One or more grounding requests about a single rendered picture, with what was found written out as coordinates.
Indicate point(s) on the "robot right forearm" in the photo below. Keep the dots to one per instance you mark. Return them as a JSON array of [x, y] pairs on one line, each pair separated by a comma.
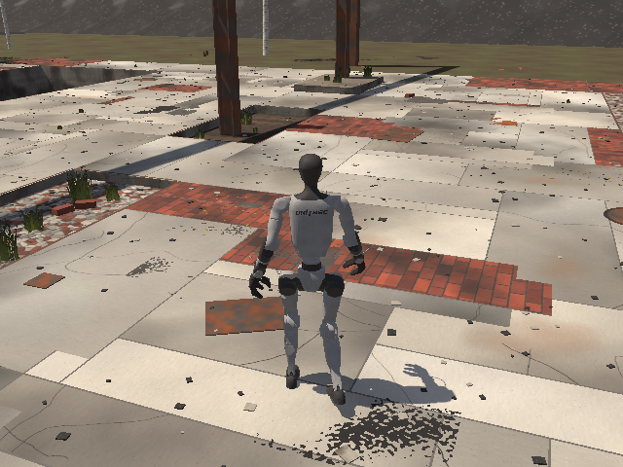
[[356, 251]]

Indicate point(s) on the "robot right upper arm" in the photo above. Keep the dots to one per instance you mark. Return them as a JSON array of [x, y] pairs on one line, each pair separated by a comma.
[[341, 205]]

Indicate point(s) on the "robot left upper arm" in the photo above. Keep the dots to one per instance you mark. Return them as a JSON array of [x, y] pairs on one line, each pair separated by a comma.
[[280, 206]]

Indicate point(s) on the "robot left forearm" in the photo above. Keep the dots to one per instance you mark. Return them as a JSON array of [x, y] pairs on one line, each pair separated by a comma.
[[262, 260]]

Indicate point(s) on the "robot left hand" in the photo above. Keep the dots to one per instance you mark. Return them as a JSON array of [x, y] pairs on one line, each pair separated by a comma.
[[254, 283]]

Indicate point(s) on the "robot head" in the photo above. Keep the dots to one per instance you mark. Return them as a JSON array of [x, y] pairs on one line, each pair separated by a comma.
[[310, 167]]

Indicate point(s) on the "robot torso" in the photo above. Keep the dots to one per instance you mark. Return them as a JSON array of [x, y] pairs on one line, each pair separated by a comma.
[[311, 226]]

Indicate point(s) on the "robot right hand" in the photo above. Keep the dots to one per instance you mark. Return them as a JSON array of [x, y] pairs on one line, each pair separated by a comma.
[[360, 269]]

